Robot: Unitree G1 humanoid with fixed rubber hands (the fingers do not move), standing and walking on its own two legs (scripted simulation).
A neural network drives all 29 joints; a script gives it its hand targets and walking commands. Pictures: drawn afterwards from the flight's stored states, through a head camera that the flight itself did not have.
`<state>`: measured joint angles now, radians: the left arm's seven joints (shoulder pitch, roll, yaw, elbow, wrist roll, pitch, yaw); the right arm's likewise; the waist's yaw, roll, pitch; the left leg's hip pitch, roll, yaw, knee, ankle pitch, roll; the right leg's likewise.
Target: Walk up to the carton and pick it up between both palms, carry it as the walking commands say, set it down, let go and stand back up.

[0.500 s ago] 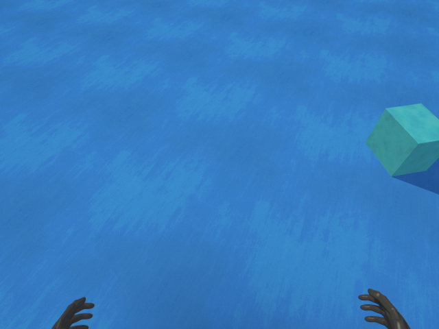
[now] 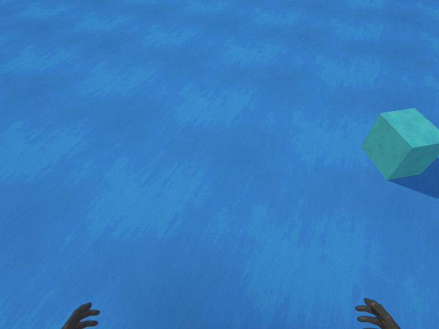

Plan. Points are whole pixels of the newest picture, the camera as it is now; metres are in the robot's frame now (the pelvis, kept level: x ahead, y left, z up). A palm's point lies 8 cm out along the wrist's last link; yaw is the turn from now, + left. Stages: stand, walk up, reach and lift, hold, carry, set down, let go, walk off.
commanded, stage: stand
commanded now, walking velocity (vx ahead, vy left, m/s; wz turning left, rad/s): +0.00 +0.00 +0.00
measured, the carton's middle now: (400, 144) +1.13 -1.05 -0.62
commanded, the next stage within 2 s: walk up in 1.10 s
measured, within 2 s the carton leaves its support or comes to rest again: neither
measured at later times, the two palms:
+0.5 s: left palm out of the picture +0.10 +0.30 -0.09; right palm out of the picture +0.10 -0.30 -0.09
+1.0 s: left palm out of the picture +0.09 +0.30 -0.09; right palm out of the picture +0.08 -0.31 -0.09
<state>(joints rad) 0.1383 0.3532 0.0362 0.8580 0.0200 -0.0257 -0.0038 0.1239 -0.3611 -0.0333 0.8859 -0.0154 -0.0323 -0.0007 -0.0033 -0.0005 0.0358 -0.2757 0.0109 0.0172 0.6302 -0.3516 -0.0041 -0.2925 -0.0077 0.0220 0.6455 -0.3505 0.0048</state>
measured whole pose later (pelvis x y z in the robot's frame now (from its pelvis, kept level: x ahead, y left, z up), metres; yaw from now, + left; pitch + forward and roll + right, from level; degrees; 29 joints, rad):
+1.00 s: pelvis +0.00 +0.00 +0.02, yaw +0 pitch -2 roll +0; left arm 0.09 0.37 0.02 1.07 0.01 -0.02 0.00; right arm 0.10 -0.37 -0.02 1.08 -0.01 -0.02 0.00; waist 0.00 0.00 0.05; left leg -0.11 0.02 0.02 0.34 -0.19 -0.02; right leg -0.13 0.00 0.02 0.36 -0.19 0.00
